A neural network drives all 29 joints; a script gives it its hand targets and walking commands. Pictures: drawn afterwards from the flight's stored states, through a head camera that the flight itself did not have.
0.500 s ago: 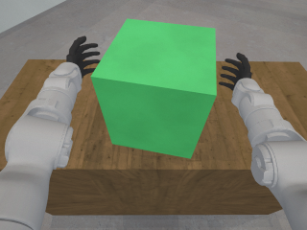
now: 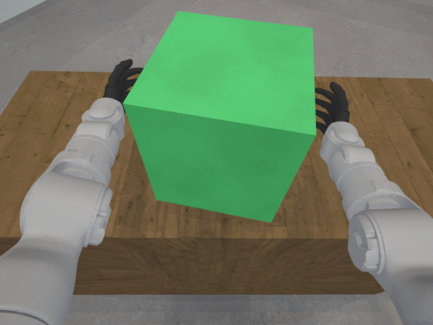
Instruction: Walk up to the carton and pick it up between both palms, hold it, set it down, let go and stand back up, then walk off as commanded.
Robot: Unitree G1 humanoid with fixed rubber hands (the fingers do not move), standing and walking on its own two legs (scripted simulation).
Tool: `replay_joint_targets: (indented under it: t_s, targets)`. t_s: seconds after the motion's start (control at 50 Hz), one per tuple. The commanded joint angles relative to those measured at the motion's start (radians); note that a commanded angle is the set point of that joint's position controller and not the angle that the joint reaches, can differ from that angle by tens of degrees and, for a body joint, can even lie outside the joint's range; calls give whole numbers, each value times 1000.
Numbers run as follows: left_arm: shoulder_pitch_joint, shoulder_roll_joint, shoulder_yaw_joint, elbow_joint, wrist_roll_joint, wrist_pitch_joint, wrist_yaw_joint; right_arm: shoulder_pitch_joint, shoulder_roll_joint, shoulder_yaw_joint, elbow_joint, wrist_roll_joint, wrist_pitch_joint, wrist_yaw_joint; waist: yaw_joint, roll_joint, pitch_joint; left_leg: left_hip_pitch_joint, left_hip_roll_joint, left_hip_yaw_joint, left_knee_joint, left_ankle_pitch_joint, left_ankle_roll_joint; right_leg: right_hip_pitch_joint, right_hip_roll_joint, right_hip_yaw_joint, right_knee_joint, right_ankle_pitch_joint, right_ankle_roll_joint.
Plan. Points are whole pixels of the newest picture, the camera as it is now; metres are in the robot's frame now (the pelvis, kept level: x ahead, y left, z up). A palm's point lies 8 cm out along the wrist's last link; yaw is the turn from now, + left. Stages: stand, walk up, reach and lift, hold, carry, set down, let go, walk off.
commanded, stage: reach and lift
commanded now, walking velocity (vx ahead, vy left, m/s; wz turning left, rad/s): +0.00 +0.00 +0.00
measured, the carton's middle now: (227, 122) +0.48 -0.02 +0.08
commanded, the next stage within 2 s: none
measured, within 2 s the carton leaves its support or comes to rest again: leaves its support in 1.54 s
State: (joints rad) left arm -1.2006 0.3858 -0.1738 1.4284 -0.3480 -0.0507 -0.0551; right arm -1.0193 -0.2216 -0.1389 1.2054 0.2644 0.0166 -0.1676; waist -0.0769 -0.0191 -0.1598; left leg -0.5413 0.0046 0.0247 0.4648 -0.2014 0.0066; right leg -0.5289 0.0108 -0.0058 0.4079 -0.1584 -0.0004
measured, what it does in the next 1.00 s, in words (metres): stands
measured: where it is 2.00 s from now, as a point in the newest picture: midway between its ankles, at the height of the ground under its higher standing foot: outside the picture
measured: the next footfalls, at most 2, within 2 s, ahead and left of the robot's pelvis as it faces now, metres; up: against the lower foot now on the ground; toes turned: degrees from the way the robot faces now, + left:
none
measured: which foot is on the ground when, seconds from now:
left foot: down 0.00-1.00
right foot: down 0.00-1.00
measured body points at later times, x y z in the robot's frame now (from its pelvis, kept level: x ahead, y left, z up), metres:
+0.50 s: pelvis -0.01 +0.00 +0.00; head +0.06 +0.03 +0.44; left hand +0.49 +0.17 +0.13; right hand +0.45 -0.19 +0.10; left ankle +0.00 +0.10 -0.74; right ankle +0.01 -0.12 -0.74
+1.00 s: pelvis +0.00 +0.00 +0.00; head +0.06 +0.03 +0.44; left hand +0.50 +0.16 +0.13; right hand +0.45 -0.19 +0.10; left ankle +0.00 +0.10 -0.74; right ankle +0.01 -0.12 -0.74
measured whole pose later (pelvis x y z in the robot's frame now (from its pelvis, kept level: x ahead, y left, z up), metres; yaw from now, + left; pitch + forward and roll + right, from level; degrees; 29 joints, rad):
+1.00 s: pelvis +0.00 +0.00 +0.00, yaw +0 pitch +17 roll -1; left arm -1.20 0.30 -0.17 1.43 -0.23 -0.06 -0.02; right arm -1.02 -0.14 -0.27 1.20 0.16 0.01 -0.22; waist -0.08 -0.02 -0.18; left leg -0.56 0.01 0.02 0.48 -0.21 0.02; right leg -0.54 0.01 -0.01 0.41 -0.15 0.00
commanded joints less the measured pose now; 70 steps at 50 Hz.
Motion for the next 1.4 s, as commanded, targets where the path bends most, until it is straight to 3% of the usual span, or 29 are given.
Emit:
replay_joint_targets:
  t_s: [0.0,0.26,0.64,0.96,1.1,1.22,1.3,1.38]
  targets:
    - [-519,108,16,-199,5,-83,13,-489,-149,-4,-203,-62,-82,-14,-135,105,-774,446,-4,-53,117,483,-88,117,23,-36,8,450,3]
    - [-595,27,40,-151,46,-78,48,-579,-78,-106,-210,-168,-55,-40,-139,83,-685,358,4,-47,71,270,-68,61,18,-47,0,268,-2]
    - [-567,-74,80,-228,95,-78,54,-565,-25,-126,-227,-186,-71,-38,-129,97,-752,442,6,-47,117,446,-91,75,30,-46,9,338,-4]
    - [-571,-132,129,-229,142,-97,36,-567,44,-164,-241,-236,-80,-25,-125,77,-732,435,0,-35,106,437,-80,111,21,-46,4,337,-1]
    - [-587,-253,192,-231,241,-121,-9,-587,192,-202,-267,-341,-107,20,-119,60,-720,439,-5,-14,73,431,-71,199,4,-53,-9,360,8]
    - [-572,-661,331,-165,440,-158,-126,-629,653,-232,-328,-535,-148,155,-94,58,-714,454,-17,16,-6,415,-58,371,-14,-60,-33,425,20]
    - [-550,-673,353,-157,465,-176,-139,-609,668,-242,-344,-554,-163,203,-96,92,-712,479,-9,14,-25,455,-66,426,-11,-62,-21,492,22]
    - [-557,-691,340,-173,468,-188,-134,-595,657,-224,-339,-570,-190,219,-90,98,-696,534,-3,11,-20,510,-82,409,-1,-75,-30,487,16]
